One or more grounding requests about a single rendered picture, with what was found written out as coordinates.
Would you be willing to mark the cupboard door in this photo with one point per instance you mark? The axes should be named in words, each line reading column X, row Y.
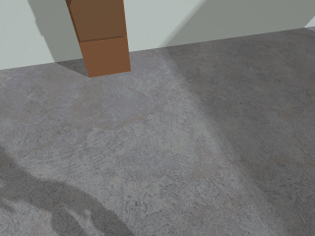
column 97, row 19

